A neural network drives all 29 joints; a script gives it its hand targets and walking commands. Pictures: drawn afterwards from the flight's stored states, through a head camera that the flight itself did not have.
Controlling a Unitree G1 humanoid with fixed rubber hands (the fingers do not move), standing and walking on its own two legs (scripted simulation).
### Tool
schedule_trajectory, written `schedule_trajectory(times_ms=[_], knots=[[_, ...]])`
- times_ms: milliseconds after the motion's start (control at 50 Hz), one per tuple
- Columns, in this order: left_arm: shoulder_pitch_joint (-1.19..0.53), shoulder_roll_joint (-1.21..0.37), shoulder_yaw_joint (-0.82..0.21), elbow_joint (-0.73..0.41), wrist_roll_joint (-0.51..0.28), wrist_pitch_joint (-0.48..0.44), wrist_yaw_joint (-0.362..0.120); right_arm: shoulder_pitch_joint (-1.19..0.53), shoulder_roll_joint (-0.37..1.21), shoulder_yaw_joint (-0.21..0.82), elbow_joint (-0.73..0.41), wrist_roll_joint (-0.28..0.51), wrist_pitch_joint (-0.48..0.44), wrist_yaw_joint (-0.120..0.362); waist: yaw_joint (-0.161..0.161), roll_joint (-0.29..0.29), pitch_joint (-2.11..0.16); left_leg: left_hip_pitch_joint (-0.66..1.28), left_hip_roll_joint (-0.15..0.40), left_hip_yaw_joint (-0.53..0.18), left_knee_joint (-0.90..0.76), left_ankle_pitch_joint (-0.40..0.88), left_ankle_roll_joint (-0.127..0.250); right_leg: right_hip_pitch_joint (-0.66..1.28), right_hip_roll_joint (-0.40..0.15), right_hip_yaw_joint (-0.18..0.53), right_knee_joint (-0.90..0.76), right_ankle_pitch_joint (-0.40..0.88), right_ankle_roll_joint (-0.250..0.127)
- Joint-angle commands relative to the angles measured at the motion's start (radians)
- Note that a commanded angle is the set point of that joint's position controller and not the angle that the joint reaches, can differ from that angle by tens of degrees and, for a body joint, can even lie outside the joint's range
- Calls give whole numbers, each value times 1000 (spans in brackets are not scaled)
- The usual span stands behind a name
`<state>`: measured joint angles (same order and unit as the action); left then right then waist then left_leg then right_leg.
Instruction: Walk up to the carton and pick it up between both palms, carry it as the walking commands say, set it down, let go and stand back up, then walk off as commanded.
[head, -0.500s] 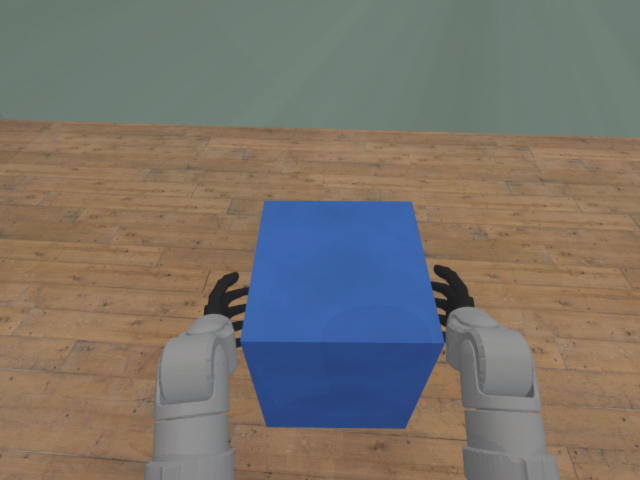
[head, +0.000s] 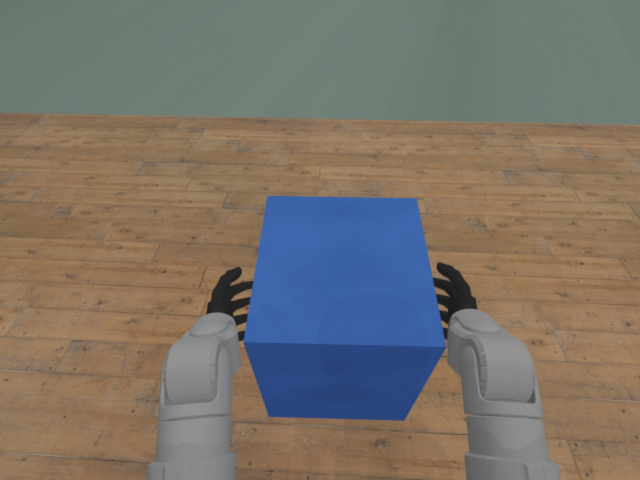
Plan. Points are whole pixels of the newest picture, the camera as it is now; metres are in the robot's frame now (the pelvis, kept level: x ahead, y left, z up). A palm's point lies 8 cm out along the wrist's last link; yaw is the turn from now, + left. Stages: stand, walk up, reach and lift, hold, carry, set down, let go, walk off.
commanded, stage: carry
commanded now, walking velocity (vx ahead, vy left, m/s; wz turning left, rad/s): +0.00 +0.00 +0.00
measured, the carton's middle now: (338, 313) +0.33 +0.00 +0.02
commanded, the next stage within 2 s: none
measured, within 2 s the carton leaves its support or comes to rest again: neither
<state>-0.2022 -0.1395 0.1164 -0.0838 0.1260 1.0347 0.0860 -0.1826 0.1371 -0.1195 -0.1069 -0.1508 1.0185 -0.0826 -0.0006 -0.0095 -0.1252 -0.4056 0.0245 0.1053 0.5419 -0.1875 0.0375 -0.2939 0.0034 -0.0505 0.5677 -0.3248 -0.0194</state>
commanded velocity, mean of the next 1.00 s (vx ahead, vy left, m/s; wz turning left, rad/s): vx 0.00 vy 0.00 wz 0.00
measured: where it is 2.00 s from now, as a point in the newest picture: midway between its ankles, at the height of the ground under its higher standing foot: outside the picture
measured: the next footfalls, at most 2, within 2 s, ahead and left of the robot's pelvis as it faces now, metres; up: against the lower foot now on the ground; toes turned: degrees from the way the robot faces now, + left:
none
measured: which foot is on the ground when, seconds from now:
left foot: down 0.00-1.00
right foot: down 0.00-1.00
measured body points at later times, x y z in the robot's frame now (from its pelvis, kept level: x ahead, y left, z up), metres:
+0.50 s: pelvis +0.01 -0.01 +0.00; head -0.01 -0.01 +0.45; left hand +0.30 +0.13 +0.06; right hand +0.30 -0.16 +0.06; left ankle +0.06 +0.10 -0.73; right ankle -0.02 -0.11 -0.73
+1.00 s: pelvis +0.02 -0.01 +0.00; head +0.00 -0.01 +0.45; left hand +0.31 +0.13 +0.06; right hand +0.30 -0.17 +0.07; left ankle +0.06 +0.10 -0.73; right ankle -0.02 -0.11 -0.73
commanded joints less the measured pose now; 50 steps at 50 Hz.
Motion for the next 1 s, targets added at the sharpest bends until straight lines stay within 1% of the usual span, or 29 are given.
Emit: schedule_trajectory(times_ms=[0,80,100,140,180,220,240,300,320,340,360,420,440,460,480,500,560,620,660,680,720,740,760,800,840,900,920,960,980], knots=[[-514,-877,-673,-211,-354,-38,-215,-481,892,653,-160,379,-24,229,-5,38,-252,208,119,-110,-65,153,14,-9,-112,90,-90,159,-20],[-459,-839,-570,-34,-281,-40,-219,-439,836,558,-13,300,-28,226,-4,-11,-215,180,116,-118,-65,108,14,-4,-108,97,-113,162,-19],[-527,-894,-685,-205,-373,-18,-215,-499,896,661,-175,390,-5,224,-6,4,-212,200,121,-113,-63,127,7,-21,-119,105,-103,172,-21],[-458,-834,-561,-21,-271,-49,-219,-417,844,548,23,287,-37,224,0,23,-243,195,121,-122,-53,164,12,21,-114,104,-106,195,-18],[-519,-861,-639,-180,-341,-41,-216,-471,872,630,-125,355,-26,224,-2,2,-238,191,122,-118,-48,135,16,19,-122,105,-109,198,-24],[-485,-846,-585,-78,-294,-47,-219,-439,852,573,-28,306,-34,224,-5,-2,-238,205,115,-112,-43,102,13,16,-122,113,-113,194,-26],[-534,-874,-630,-157,-333,-47,-217,-499,879,615,-116,350,-32,222,-4,16,-237,198,116,-110,-55,108,13,11,-120,104,-112,169,-28],[-474,-856,-564,-47,-281,-52,-218,-483,855,572,-58,309,-42,220,-3,-15,-254,201,110,-112,-39,117,13,29,-123,112,-109,225,-29],[-488,-899,-679,-214,-370,-34,-214,-464,892,660,-189,379,-17,216,-5,3,-252,219,111,-99,-34,142,8,11,-132,116,-90,244,-30],[-466,-853,-597,-114,-303,-36,-212,-428,873,603,-65,329,-18,217,-3,-8,-243,216,119,-111,-35,200,9,29,-126,105,-94,282,-29],[-480,-868,-634,-167,-335,-25,-213,-473,879,643,-153,368,-12,219,-3,-9,-249,215,119,-106,-26,183,6,33,-120,107,-91,270,-25],[-446,-832,-580,-82,-291,-39,-218,-410,846,573,-32,309,-25,220,-3,10,-281,234,126,-116,-28,173,13,35,-128,113,-95,249,-30],[-442,-850,-606,-109,-305,-36,-216,-444,864,609,-93,337,-24,218,-1,14,-265,229,120,-109,-33,158,8,36,-133,123,-95,252,-32],[-428,-847,-581,-51,-284,-46,-219,-410,844,567,-33,305,-35,219,0,53,-252,206,114,-103,-40,147,-1,44,-133,124,-100,253,-35],[-469,-863,-612,-129,-311,-49,-217,-482,862,622,-131,342,-35,221,-1,-3,-239,212,115,-108,-42,158,6,21,-121,112,-101,238,-27],[-510,-881,-668,-220,-359,-30,-215,-473,883,660,-182,378,-15,219,-3,27,-259,223,120,-97,-34,164,5,33,-122,108,-98,245,-28],[-466,-841,-595,-101,-292,-34,-210,-419,849,570,-40,319,-17,223,-2,37,-226,230,124,-102,-62,160,0,14,-110,100,-101,189,-27],[-468,-822,-563,-59,-274,-58,-218,-432,847,563,-3,297,-42,220,-4,-29,-241,208,121,-107,-29,164,8,58,-132,118,-94,295,-25],[-491,-876,-684,-247,-376,-29,-217,-481,889,692,-217,403,-13,218,-2,-10,-238,229,124,-105,-39,156,0,15,-125,123,-104,249,-30],[-466,-870,-600,-85,-311,-34,-221,-476,860,603,-92,334,-23,218,-3,-23,-232,214,117,-95,-34,154,2,32,-120,106,-111,237,-26],[-482,-884,-639,-180,-354,-18,-219,-482,869,652,-185,369,-6,210,-5,-37,-243,219,122,-100,-24,124,3,44,-128,117,-113,277,-30],[-454,-848,-584,-85,-302,-27,-219,-459,848,588,-87,322,-11,213,-5,-27,-226,220,117,-100,-43,121,4,21,-122,112,-113,233,-28],[-470,-849,-605,-108,-315,-28,-217,-462,847,601,-87,334,-17,215,-2,18,-236,218,121,-101,-34,144,4,39,-127,118,-109,262,-30],[-445,-826,-580,-86,-287,-43,-217,-411,834,573,-36,301,-23,219,-2,-1,-245,237,130,-99,-33,184,3,42,-130,116,-93,287,-30],[-501,-869,-640,-172,-345,-30,-215,-433,880,620,-97,353,-11,221,-1,15,-233,224,126,-106,-42,200,3,39,-117,113,-102,276,-26],[-450,-858,-598,-75,-306,-28,-218,-446,863,595,-67,335,-18,220,-1,23,-258,234,130,-105,-42,169,6,64,-119,120,-102,263,-35],[-517,-886,-681,-233,-374,-18,-216,-454,885,656,-172,381,-4,217,-3,42,-252,222,123,-96,-46,178,0,54,-124,114,-91,275,-32],[-489,-875,-622,-131,-332,-21,-217,-456,869,598,-96,341,-8,216,0,8,-265,244,125,-103,-44,220,-2,59,-118,101,-87,265,-32],[-449,-860,-618,-94,-316,-25,-213,-426,845,588,-75,332,-16,217,1,53,-279,255,126,-100,-37,242,-1,60,-116,105,-77,279,-33]])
